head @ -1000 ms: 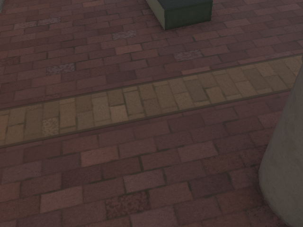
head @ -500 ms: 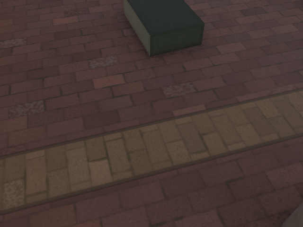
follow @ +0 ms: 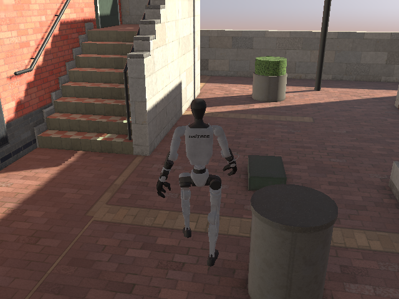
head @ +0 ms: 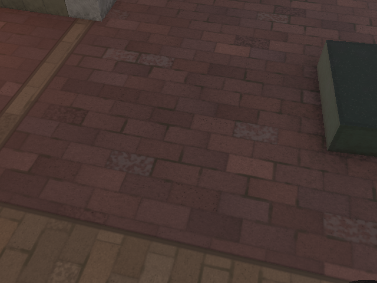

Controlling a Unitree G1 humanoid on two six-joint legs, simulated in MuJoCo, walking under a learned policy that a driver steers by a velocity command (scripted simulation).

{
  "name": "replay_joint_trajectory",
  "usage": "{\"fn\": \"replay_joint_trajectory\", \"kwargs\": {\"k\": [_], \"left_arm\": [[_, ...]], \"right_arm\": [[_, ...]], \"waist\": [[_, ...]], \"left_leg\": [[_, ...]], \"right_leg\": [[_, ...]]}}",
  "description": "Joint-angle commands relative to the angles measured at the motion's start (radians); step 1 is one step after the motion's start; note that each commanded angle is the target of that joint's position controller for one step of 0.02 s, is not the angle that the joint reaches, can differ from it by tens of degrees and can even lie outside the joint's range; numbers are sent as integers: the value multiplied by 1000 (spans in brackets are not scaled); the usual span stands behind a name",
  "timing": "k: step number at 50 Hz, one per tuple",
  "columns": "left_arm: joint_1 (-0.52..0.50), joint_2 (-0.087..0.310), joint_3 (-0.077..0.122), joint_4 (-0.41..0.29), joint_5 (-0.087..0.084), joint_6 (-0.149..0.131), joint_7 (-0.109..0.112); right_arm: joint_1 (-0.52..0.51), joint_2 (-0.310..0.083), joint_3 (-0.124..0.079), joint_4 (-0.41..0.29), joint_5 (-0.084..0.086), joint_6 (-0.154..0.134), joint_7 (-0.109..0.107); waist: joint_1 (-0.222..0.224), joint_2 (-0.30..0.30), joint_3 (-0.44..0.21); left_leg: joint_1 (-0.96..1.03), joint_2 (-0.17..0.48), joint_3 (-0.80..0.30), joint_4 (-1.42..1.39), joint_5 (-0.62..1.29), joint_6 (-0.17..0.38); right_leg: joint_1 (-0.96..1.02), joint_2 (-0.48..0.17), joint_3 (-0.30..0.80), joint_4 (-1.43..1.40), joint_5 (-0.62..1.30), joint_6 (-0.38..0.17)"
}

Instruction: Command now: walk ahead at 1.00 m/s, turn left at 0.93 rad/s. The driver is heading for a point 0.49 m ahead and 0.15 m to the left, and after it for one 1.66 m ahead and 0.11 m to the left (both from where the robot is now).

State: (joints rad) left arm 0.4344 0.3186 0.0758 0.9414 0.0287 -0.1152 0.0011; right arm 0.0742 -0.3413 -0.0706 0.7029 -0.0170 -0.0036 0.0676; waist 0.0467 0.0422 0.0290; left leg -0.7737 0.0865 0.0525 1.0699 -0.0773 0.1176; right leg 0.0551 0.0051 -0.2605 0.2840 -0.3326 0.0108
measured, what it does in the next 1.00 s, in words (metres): walks ahead, turning left: left foot, then right foot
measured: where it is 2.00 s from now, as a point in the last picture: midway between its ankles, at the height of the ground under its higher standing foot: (164, 52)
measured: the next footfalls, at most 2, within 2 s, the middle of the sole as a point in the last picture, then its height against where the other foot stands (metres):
left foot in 0.16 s outside the picture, level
right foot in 0.58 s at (189, 199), level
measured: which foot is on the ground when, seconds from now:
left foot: up 0.00-0.14, down 0.16-0.60, up 0.62-0.96, down 0.98-1.00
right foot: down 0.00-0.16, up 0.18-0.56, down 0.58-1.00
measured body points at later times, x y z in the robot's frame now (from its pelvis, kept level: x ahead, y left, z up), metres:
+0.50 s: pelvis +0.47 +0.06 -0.01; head +0.51 +0.08 +0.44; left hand +0.63 +0.36 -0.06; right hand +0.55 -0.22 -0.12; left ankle +0.29 +0.04 -0.73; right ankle +0.75 -0.01 -0.68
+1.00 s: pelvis +0.92 +0.24 -0.01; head +0.94 +0.25 +0.44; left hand +0.74 +0.47 -0.14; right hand +1.26 +0.16 -0.04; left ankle +0.99 +0.40 -0.74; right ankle +0.78 +0.05 -0.72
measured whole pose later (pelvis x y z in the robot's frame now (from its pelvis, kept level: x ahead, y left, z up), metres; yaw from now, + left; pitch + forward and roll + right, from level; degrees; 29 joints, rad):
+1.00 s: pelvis +0.92 +0.24 -0.01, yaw +15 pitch +3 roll -1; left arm 0.56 0.28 0.08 0.89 -0.01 -0.07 -0.02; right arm -0.08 -0.25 0.05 0.58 -0.05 -0.11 0.02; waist 0.15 -0.01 0.00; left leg -0.50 0.03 -0.04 0.53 -0.09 0.00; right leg 0.00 0.09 0.24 0.53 -0.46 -0.07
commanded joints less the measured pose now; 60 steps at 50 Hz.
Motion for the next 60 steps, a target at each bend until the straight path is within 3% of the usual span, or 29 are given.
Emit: {"fn": "replay_joint_trajectory", "kwargs": {"k": [1, 4, 6, 7, 8, 9, 10, 11, 13, 16, 21, 26, 28, 29, 30, 31, 32, 33, 34, 38, 42, 46, 48, 49, 50, 51, 52, 54, 60], "left_arm": [[-156, 56, -6, -78, -5, -33, 1], [-76, 142, 9, -73, -7, -8, 22], [-114, 212, 26, -90, 0, 29, 35], [-157, 219, 30, -114, 4, 49, 33], [-145, 184, 28, -109, 5, 59, 19], [-135, 18, -15, -160, 30, 46, 3], [-155, 41, -21, -294, 0, 13, 1], [-234, 94, -20, -299, 6, -16, 2], [-269, 84, -32, -277, 18, -12, 6], [-230, 63, -43, -270, 46, 56, -7], [-492, -7, -78, -384, 10, 59, -31], [-450, 47, -58, -382, 7, 42, -19], [-158, 139, -10, -298, -9, 42, 7], [57, 178, 11, -237, -10, 47, 25], [195, 249, 31, -203, 15, 46, 36], [111, 285, 40, -181, 17, 45, 8], [-57, 170, 29, -220, 5, 48, -11], [-103, 105, 17, -223, -11, 45, -20], [-91, 76, 10, -201, -7, 44, -24], [9, 81, 2, -110, -18, 26, -13], [-39, 131, 27, -144, -22, 23, -12], [26, 158, 41, -135, -43, 24, -23], [45, 182, 47, -125, -39, 31, -21], [20, 181, 48, -135, -41, 27, -25], [-10, 83, 23, -170, -38, 14, -20], [61, 4, -3, -229, -71, 22, -17], [7, 51, -3, -208, -43, 43, -9], [-125, 53, 0, -213, -15, 64, -28], [-312, -6, -25, -337, 7, 119, -78]], "right_arm": [[-54, 21, 31, -80, -4, -1, 20], [-23, -24, 21, -59, 0, -2, 22], [208, -90, -7, -1, -4, 0, 2], [418, -131, -34, 71, -2, 1, -19], [458, -158, -56, 113, 10, 1, -43], [340, -209, -57, 104, 21, 9, -55], [307, -284, -70, 51, -12, 18, -54], [322, -242, -71, 57, -19, 13, -66], [272, -163, -51, 86, -9, -12, -74], [247, -108, -26, 74, 6, -58, -75], [323, -138, -45, 83, 17, -77, -57], [380, -142, -43, 122, 25, -93, -68], [330, -206, -55, 126, -15, -90, -71], [272, -177, -48, 119, -33, -87, -73], [271, -39, -15, 80, -25, -95, -73], [447, 33, 12, 54, 25, -111, -52], [361, -31, 18, 70, -7, -104, -65], [239, -59, 19, 47, -27, -104, -57], [156, -62, 22, 20, -41, -104, -54], [55, -4, 61, -79, -73, -80, -36], [-131, 11, 96, -161, -29, -87, -10], [-134, -35, 78, -157, -20, -88, -31], [20, -75, 50, -110, -27, -97, -55], [178, -112, 30, -77, -35, -104, -73], [401, -195, -2, -60, -55, -104, -97], [357, -249, -14, -60, -60, -90, -97], [270, -168, -11, -67, -49, -82, -96], [224, -41, 16, -46, -41, -89, -84], [263, 5, 24, 60, -1, -130, -70]], "waist": [[-93, -80, 119], [-130, -108, 43], [-266, -156, -83], [-350, -145, -175], [-333, -20, -163], [-180, 221, -68], [-146, 234, -266], [-162, 25, -173], [-71, -140, -2], [-1, -139, 48], [-96, -55, 62], [-107, -9, -28], [59, 40, -174], [178, 34, -233], [186, -174, -305], [19, -512, -374], [-3, -273, -205], [0, -106, -131], [-4, -13, -79], [-66, -85, 30], [-44, -101, 68], [-19, -88, 14], [-89, -52, -106], [-171, -42, -197], [-253, 72, -349], [-158, 311, -439], [-137, 177, -274], [-129, -2, -76], [-44, 45, 21]], "left_leg": [[150, -8, 70, -197, 113, 29], [301, -122, 157, -288, 69, 84], [533, -180, 143, -287, -78, 116], [746, -196, 89, -328, -166, 149], [913, -171, -21, -410, -222, 186], [949, -37, -330, -408, -59, 220], [1163, 115, -806, -683, -264, 390], [1094, 165, -894, -845, -398, 349], [798, 98, -726, -855, -218, 281], [534, -5, -537, -873, -38, 251], [454, -119, -399, -873, 236, 163], [729, -44, -387, -790, 625, 90], [821, -23, -334, -452, 898, 49], [697, -60, -283, -163, 807, 33], [440, -177, -216, 299, 213, 1], [149, -328, -250, 458, -375, -30], [42, -185, -216, 450, -287, -3], [60, -134, -197, 386, -219, -14], [87, -101, -181, 298, -207, -21], [88, -29, -154, 49, -281, -91], [372, -49, -66, -370, -2, -141], [499, -83, -61, -510, 84, -130], [693, -128, -41, -566, -44, -105], [908, -55, -95, -546, -105, -82], [1124, 211, -369, -585, -476, -42], [1203, 410, -883, -795, -767, 43], [1078, 375, -855, -819, -798, 60], [867, 278, -516, -817, -415, 34], [743, 185, -73, -897, 132, -33]], "right_leg": [[-187, -211, -24, -191, 628, -35], [-21, -233, -58, -30, 1226, -28], [1, -278, -36, 301, 1441, -40], [-81, -288, 0, 594, 1364, -58], [-290, -174, 5, 976, 696, -37], [-652, -10, 70, 1340, -181, -12], [-913, 33, 282, 1414, -172, 17], [-981, -35, 349, 1315, -94, 13], [-874, -97, 345, 1146, -26, 19], [-719, -151, 330, 945, -53, 65], [-569, -86, 243, 482, 365, 49], [-386, -7, 214, 243, 454, -26], [-172, 38, 189, 263, 251, -70], [26, -5, 207, 286, 154, -91], [218, -192, 522, 290, -135, -158], [328, -365, 1210, -2, -211, -306], [209, -327, 1173, -31, -323, -325], [74, -285, 1022, -21, -247, -316], [-33, -240, 913, -26, -154, -288], [-243, -147, 760, -88, 34, -292], [-497, -74, 624, -204, 148, -252], [-338, -102, 630, -102, 417, -195], [-273, -54, 580, 192, 680, -154], [-389, -12, 551, 435, 623, -131], [-534, 37, 475, 763, 261, -126], [-766, 93, 380, 1015, -142, -113], [-884, 2, 354, 1096, -51, -123], [-877, -63, 335, 1034, 37, -112], [-915, -124, 291, 932, 149, -92]]}}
